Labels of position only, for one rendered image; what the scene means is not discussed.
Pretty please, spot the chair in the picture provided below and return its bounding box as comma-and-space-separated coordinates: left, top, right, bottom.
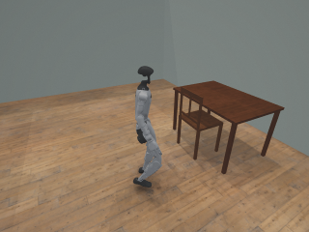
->
177, 87, 223, 160

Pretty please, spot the robot right forearm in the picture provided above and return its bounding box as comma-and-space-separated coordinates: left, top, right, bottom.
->
136, 115, 154, 143

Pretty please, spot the table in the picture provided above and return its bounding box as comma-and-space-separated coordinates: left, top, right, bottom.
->
173, 80, 285, 174

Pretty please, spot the robot right shin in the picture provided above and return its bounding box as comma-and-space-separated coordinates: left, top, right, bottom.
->
138, 160, 162, 182

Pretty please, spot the robot right hand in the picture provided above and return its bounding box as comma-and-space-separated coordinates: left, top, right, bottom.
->
148, 141, 162, 158

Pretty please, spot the right robot upper arm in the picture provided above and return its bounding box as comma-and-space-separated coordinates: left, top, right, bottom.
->
135, 91, 148, 121

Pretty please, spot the left robot thigh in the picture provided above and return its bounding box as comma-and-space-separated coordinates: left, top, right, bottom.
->
147, 121, 156, 154

